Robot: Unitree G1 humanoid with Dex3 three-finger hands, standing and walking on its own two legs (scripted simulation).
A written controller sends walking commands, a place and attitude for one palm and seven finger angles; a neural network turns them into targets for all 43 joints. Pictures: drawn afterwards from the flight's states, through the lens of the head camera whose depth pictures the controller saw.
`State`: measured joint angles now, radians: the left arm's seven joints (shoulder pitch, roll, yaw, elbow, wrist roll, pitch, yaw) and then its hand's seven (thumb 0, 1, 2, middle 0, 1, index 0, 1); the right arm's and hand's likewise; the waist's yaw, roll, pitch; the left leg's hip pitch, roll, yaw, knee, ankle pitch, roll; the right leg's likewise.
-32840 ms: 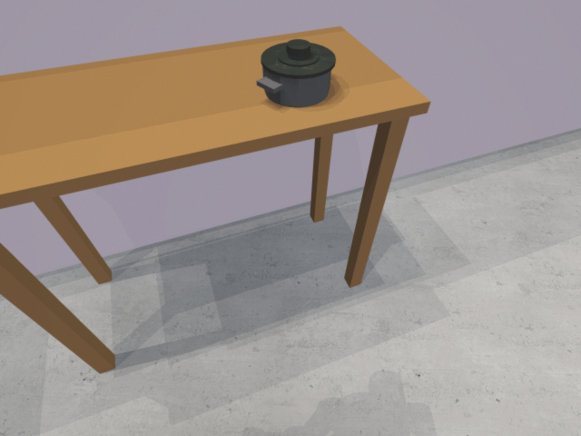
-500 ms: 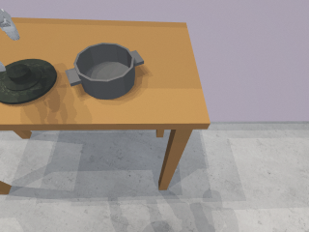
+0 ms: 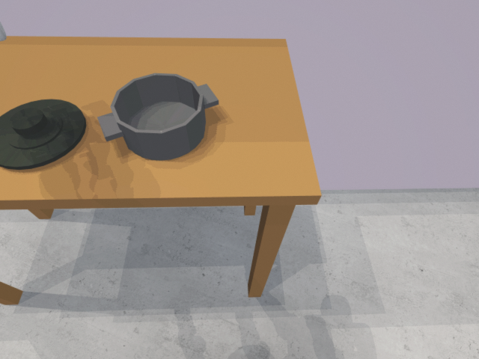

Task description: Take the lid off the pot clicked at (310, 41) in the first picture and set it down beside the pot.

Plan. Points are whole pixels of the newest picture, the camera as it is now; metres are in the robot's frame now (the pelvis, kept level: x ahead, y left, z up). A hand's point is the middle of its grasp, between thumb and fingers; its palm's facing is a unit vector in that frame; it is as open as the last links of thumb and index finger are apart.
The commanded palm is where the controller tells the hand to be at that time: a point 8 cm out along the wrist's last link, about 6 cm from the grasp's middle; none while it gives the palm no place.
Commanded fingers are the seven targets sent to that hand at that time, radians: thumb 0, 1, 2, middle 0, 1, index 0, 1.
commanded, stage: draw the hand back to the body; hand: left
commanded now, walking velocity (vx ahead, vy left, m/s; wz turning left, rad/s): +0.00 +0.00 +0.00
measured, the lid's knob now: (28, 121) +0.50 +0.35 +0.10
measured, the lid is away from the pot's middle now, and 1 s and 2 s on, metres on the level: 0.22 0.22 0.22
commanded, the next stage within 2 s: none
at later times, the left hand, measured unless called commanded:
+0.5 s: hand out of the picture +0.45 +0.33 +0.24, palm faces -0.20 -0.03 -0.98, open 11.0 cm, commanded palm +0.41 +0.32 +0.30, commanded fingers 0.00 -0.11 0.84 -0.44 -0.68 -0.44 -0.68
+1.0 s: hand out of the picture +0.40 +0.26 +0.30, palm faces +0.49 -0.85 -0.20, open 10.3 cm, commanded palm +0.33 +0.30 +0.30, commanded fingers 0.00 0.35 0.87 -0.33 -0.51 -0.33 -0.51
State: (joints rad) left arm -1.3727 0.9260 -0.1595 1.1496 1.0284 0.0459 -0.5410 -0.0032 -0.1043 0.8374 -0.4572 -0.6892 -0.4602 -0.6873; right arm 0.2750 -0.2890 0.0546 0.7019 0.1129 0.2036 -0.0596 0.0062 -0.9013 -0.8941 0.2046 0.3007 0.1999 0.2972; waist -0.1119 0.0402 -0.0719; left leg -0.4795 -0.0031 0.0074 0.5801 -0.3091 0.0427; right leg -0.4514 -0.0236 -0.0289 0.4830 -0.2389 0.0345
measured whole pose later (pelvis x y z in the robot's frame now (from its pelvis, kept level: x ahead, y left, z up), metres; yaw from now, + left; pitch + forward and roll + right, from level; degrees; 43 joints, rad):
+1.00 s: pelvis +0.01 -0.03 +0.01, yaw -1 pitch +1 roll -1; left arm -0.56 0.55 0.42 0.32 -0.03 -0.10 0.06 0.00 0.10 0.85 -0.40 -0.61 -0.40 -0.60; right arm 0.23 -0.26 0.03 0.68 0.03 0.01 -0.05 0.01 -0.90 -0.89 0.20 0.30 0.20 0.30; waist 0.00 0.03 0.00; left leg -0.14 0.03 0.02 0.39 -0.27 0.00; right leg -0.15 0.01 -0.01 0.34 -0.21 0.00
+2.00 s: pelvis -0.02 -0.03 +0.01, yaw -1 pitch -6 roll +0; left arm 0.12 0.37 0.44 -0.46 -0.11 -0.11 0.07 0.01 0.88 0.90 -0.21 -0.31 -0.21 -0.30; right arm 0.15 -0.21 0.03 0.72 -0.01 -0.11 -0.07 0.01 -0.90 -0.89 0.20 0.30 0.20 0.30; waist 0.06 0.05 0.03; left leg -0.05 0.03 0.02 0.38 -0.23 -0.01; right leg -0.06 0.01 -0.02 0.35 -0.19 -0.01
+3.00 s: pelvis -0.08 -0.01 -0.01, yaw -1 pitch -1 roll -1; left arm 0.35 0.46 0.58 -0.73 -0.06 -0.24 0.14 0.01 0.88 0.90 -0.22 -0.31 -0.22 -0.31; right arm 0.24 -0.20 0.00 0.60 0.02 -0.08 -0.05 0.01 -0.90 -0.89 0.20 0.30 0.20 0.30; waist -0.01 0.01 0.00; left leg -0.39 0.00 0.03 0.66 -0.26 0.03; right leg -0.39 -0.03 -0.02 0.60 -0.21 0.02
